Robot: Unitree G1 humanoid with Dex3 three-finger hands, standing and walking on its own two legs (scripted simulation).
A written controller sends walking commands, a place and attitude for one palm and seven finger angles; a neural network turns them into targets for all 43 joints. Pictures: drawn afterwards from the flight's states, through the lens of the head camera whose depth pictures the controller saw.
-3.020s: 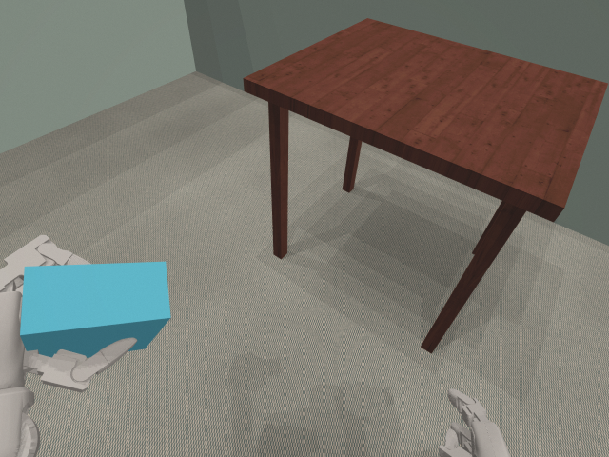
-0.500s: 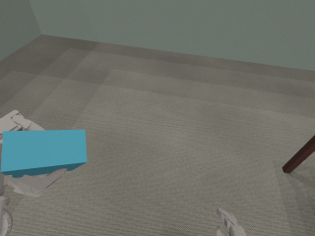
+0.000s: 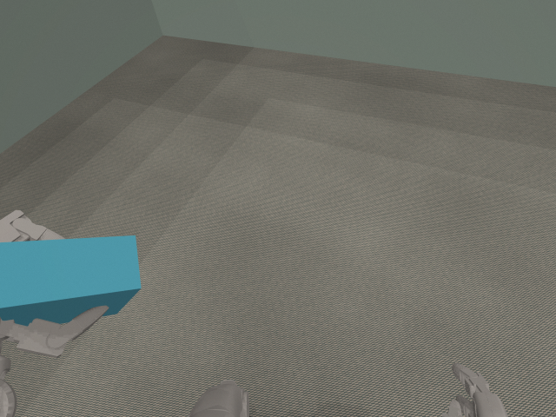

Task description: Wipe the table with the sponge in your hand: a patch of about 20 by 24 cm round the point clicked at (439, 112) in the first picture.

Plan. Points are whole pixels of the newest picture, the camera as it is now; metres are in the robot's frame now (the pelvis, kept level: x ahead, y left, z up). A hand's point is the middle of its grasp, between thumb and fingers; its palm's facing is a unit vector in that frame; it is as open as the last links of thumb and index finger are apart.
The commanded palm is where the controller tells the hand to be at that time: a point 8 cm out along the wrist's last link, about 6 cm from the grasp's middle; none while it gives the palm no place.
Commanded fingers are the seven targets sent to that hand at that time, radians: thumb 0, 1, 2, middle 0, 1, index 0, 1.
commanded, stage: walk around to get in front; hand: left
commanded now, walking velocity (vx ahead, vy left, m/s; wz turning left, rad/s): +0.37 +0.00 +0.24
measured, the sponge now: (88, 283) +0.22 +0.21 +0.16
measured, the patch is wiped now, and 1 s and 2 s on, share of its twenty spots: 0.00 0.00 0.00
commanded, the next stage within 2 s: turn to face it in 1.74 s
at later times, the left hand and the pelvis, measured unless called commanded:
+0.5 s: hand (87, 195) +0.32 +0.24 +0.19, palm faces +0.47 -0.74 -0.48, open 9.5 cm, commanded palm +0.28 +0.28 +0.17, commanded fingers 0.00 0.10 1.30 -1.20 -1.60 -1.20 -1.60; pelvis +0.14 -0.01 +0.00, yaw +4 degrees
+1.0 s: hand (128, 133) +0.46 +0.25 +0.17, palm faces +0.55 -0.70 -0.45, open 9.5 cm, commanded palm +0.41 +0.28 +0.17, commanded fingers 0.00 0.10 1.30 -1.20 -1.60 -1.20 -1.60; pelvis +0.30 -0.02 -0.02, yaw +9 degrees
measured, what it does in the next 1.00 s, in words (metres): walks ahead: left foot, then right foot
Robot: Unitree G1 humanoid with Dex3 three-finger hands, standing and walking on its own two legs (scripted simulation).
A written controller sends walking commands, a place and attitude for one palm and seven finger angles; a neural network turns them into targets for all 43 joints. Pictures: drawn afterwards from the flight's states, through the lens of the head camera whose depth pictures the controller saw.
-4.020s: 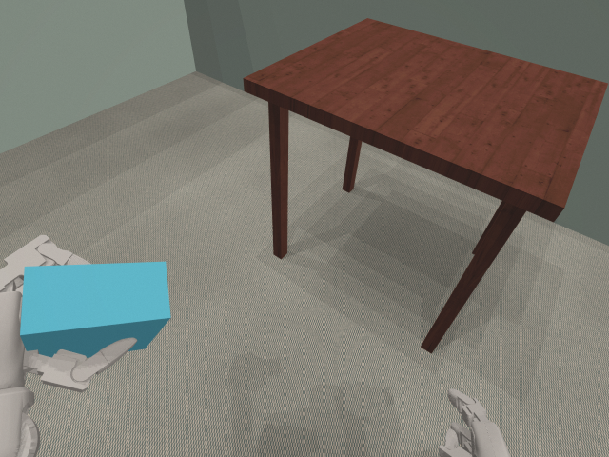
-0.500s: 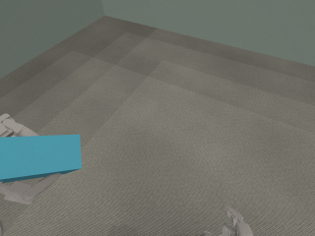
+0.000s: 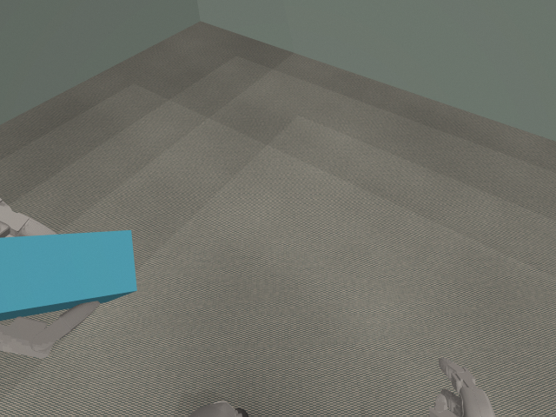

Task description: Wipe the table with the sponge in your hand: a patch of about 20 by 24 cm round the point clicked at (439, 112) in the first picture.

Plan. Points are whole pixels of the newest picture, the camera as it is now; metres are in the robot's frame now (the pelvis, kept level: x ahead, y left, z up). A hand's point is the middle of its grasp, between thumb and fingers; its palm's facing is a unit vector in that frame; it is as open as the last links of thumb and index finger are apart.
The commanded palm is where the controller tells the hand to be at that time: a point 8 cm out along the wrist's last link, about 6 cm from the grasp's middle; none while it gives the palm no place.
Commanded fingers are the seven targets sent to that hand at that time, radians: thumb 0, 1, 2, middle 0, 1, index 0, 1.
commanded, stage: walk around to get in front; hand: left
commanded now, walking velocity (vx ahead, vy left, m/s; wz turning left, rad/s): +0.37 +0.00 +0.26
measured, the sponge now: (76, 276) +0.22 +0.22 +0.17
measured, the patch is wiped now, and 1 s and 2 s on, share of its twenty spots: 0.00 0.00 0.00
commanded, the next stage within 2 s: turn to face it in 0.74 s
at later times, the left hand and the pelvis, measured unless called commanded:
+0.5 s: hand (100, 202) +0.31 +0.24 +0.17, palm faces +0.56 -0.72 -0.42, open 9.5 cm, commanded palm +0.25 +0.26 +0.19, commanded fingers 0.00 0.10 1.30 -1.20 -1.60 -1.20 -1.60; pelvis +0.13 -0.04 +0.00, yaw +8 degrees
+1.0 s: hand (90, 130) +0.41 +0.28 +0.19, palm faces +0.59 -0.68 -0.42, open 9.5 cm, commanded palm +0.34 +0.30 +0.19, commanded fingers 0.00 0.10 1.30 -1.20 -1.60 -1.20 -1.60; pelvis +0.26 -0.01 +0.00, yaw +14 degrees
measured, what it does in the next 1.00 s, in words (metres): walks ahead: left foot, then right foot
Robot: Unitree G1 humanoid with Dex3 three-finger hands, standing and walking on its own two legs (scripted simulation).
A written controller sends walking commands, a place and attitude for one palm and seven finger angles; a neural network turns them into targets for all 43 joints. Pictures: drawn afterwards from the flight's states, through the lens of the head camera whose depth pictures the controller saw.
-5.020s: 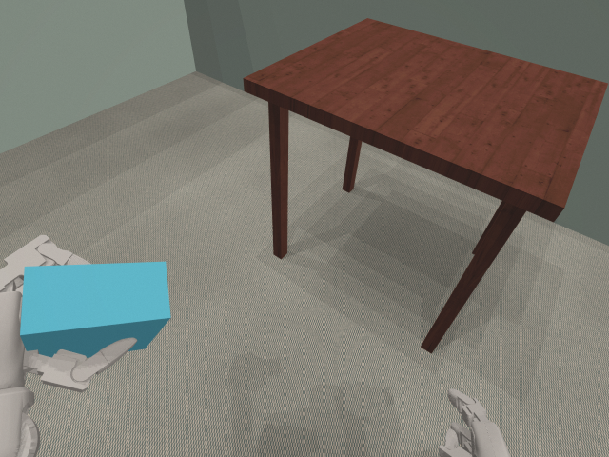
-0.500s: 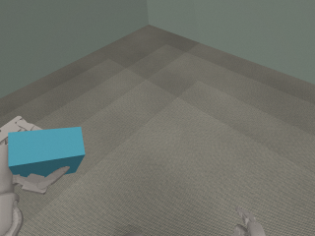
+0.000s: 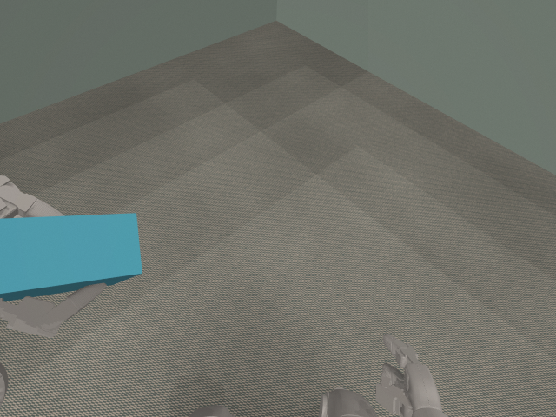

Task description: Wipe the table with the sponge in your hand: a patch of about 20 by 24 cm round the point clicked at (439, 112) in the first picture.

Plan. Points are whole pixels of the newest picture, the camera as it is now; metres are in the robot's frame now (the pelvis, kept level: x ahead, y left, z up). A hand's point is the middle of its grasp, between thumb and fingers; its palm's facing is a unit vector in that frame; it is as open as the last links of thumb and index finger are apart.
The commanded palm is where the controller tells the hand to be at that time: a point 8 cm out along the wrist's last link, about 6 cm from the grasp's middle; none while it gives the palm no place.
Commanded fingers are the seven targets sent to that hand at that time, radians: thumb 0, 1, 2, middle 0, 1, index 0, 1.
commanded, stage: turn to face it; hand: left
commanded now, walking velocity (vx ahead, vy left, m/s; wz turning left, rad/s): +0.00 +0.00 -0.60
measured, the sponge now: (82, 258) +0.23 +0.22 +0.17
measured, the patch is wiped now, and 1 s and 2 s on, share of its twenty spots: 0.00 0.00 0.00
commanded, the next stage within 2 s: none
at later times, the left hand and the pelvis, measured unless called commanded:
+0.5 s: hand (234, 197) +0.30 +0.08 +0.20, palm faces +0.09 -0.86 -0.51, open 9.5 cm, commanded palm +0.25 +0.16 +0.19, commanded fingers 0.00 0.10 1.30 -1.20 -1.60 -1.20 -1.60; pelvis +0.03 -0.07 +0.01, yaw -14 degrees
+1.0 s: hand (266, 214) +0.28 +0.05 +0.20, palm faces -0.05 -0.89 -0.44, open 9.5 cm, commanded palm +0.26 +0.11 +0.19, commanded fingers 0.00 0.10 1.30 -1.20 -1.60 -1.20 -1.60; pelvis -0.03 -0.04 +0.00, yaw -33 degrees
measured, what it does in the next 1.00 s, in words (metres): steps on the spot, turning right: right foot, then left foot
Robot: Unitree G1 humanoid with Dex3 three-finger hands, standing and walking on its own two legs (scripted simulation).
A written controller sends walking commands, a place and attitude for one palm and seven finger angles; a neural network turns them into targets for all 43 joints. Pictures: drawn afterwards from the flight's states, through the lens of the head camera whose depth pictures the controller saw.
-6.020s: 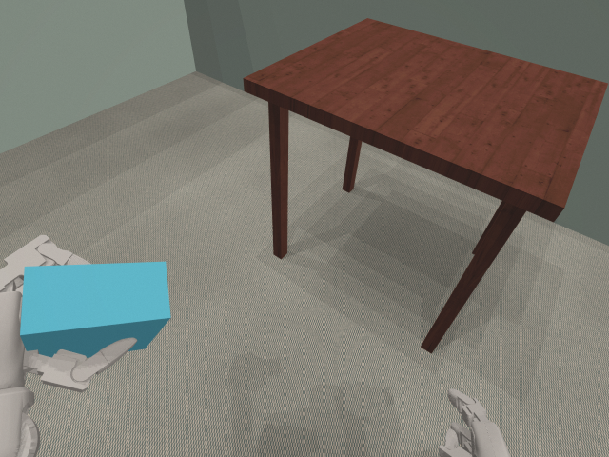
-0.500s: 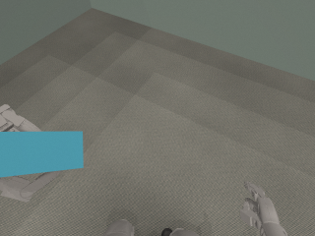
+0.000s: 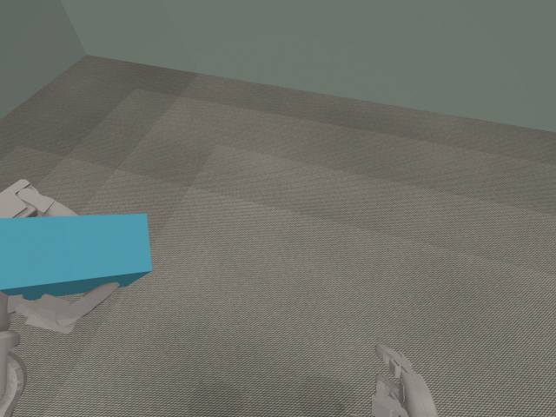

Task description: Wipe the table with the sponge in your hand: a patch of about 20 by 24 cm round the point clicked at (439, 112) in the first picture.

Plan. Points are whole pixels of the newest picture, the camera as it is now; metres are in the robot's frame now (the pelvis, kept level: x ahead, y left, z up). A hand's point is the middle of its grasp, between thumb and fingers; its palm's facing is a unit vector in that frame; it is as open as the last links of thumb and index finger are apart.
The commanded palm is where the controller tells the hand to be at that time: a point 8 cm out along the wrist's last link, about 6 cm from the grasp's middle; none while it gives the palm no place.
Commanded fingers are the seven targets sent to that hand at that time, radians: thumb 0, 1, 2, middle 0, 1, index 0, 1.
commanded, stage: turn to face it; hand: left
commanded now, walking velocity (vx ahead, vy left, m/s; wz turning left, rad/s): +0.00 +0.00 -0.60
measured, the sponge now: (96, 258) +0.23 +0.22 +0.17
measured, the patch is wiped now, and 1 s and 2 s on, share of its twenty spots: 0.00 0.00 0.00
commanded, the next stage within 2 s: none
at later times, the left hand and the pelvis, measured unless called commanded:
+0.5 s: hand (177, 275) +0.21 +0.13 +0.18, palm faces +0.17 -0.87 -0.45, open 9.5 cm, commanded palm +0.17 +0.18 +0.18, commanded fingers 0.00 0.10 1.30 -1.20 -1.60 -1.20 -1.60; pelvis -0.05 -0.05 +0.00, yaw -16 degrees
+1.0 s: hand (349, 362) +0.16 -0.03 +0.16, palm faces -0.24 -0.80 -0.55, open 9.5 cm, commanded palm +0.14 +0.06 +0.18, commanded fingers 0.00 0.10 1.30 -1.20 -1.60 -1.20 -1.60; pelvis -0.16 -0.08 -0.01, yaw -35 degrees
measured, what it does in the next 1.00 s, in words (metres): walks backwards, turning right: right foot, then left foot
